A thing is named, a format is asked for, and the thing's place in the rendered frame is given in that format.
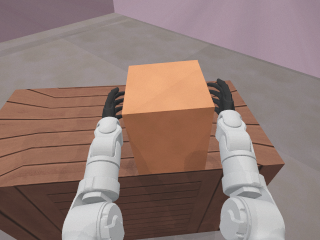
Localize robot left hand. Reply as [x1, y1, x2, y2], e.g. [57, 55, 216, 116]
[101, 87, 125, 120]

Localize carton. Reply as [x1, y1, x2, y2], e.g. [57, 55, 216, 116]
[121, 60, 215, 175]

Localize right robot forearm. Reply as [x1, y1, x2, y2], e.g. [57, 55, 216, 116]
[215, 110, 285, 227]

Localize left robot forearm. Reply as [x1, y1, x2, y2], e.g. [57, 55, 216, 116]
[62, 117, 123, 240]

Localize left robot upper arm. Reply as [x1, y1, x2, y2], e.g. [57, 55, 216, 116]
[62, 201, 125, 240]

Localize right robot upper arm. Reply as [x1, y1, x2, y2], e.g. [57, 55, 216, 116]
[219, 196, 285, 240]

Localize robot right hand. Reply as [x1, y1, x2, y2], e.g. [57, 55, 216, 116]
[207, 78, 235, 115]

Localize pedestal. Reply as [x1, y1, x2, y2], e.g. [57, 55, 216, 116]
[0, 80, 285, 240]

